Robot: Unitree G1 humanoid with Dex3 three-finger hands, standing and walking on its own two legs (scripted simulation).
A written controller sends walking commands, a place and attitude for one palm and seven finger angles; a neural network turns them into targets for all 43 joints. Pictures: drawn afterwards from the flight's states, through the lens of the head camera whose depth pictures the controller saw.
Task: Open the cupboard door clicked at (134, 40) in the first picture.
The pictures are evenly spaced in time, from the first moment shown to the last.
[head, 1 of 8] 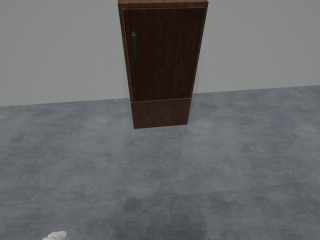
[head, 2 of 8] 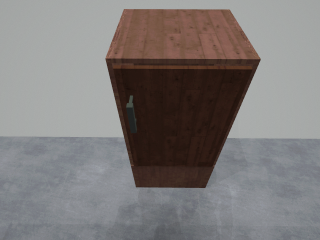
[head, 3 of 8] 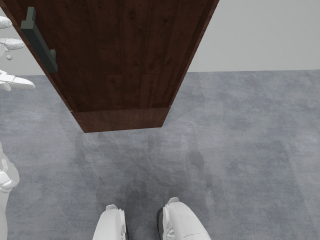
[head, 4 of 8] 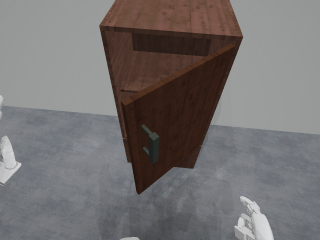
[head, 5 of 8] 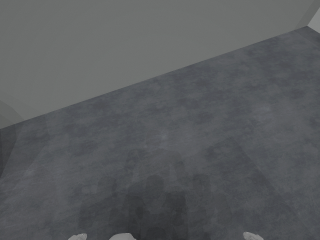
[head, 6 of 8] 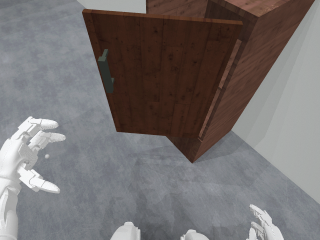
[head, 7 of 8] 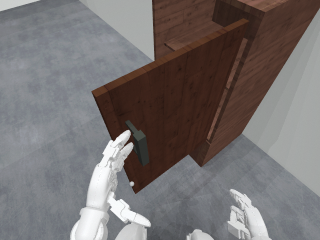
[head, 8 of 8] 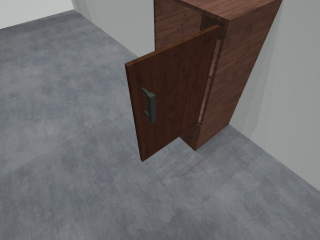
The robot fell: no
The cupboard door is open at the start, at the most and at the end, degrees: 0 89 89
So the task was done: yes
